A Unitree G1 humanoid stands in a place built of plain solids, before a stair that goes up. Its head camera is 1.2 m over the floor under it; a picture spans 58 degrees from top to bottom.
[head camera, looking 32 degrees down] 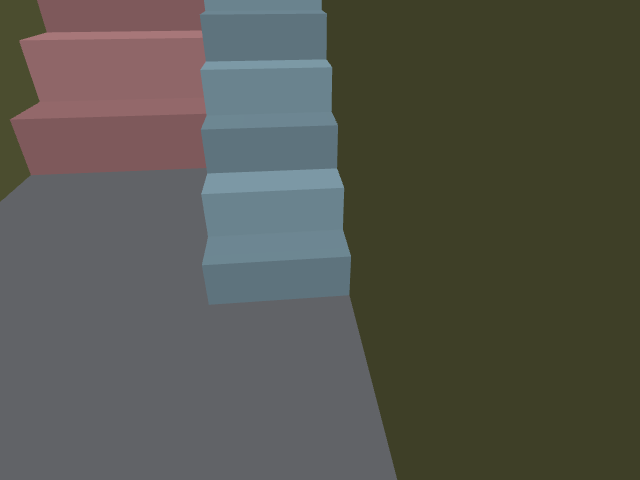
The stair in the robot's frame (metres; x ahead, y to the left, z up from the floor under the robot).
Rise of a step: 0.20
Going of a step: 0.22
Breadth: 0.60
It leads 6 degrees to the left of straight ahead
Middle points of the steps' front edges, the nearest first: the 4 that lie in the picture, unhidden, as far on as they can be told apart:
1.44 0.17 0.20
1.66 0.19 0.41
1.87 0.22 0.61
2.09 0.24 0.82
